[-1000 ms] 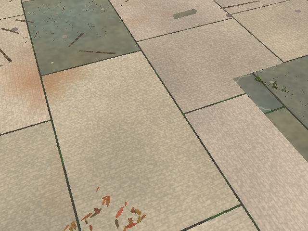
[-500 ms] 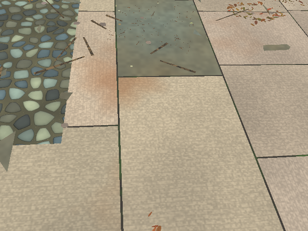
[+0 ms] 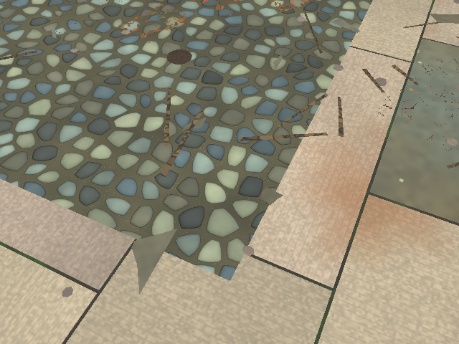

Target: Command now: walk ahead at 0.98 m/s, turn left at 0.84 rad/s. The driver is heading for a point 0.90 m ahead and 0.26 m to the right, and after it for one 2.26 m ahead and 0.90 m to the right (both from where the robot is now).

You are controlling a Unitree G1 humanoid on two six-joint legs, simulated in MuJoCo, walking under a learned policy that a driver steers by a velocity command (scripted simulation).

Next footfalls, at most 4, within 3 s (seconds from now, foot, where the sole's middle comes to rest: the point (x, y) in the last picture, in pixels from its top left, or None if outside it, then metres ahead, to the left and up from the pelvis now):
0.28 left None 0.45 0.12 -0.77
0.74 right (269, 226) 0.84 -0.09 -0.77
1.12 left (294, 140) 1.23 -0.21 -0.77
1.48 right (325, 181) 1.03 -0.30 -0.77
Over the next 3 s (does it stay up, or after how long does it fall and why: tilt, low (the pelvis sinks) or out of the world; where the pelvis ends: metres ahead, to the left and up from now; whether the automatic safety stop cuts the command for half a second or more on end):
stays up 1.14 -0.14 0.01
